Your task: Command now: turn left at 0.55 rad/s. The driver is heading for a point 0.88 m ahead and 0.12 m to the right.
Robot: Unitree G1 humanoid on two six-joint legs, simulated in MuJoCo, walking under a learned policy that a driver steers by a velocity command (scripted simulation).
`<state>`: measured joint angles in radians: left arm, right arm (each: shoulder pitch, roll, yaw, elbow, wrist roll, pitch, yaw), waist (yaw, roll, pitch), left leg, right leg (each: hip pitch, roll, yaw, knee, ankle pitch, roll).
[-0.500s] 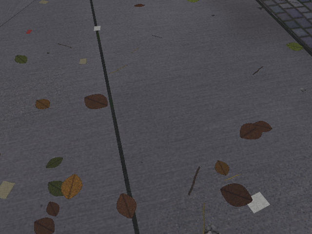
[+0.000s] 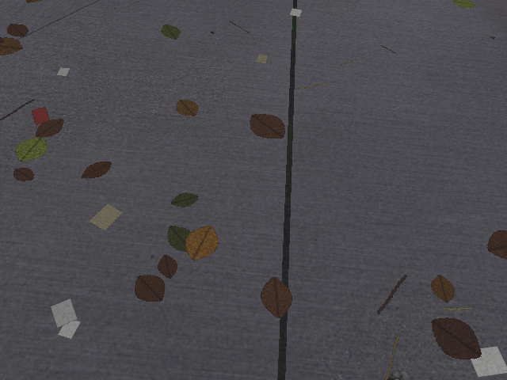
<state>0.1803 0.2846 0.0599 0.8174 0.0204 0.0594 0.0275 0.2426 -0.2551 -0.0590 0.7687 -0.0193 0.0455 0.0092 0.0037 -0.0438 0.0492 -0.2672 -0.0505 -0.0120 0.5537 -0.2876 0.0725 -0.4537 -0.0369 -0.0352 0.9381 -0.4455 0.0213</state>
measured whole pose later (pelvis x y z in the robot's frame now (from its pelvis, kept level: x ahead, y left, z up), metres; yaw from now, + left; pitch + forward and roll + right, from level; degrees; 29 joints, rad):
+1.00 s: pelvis +0.38 -0.08 -0.02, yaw -17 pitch +2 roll -1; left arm 0.49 0.27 0.06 0.93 0.01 -0.06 0.01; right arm -0.02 -0.26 0.00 0.70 -0.03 -0.06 0.02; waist 0.09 0.03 0.05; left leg -0.51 -0.03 0.02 0.50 -0.04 0.05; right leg 0.12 0.14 0.24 0.36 -0.45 -0.12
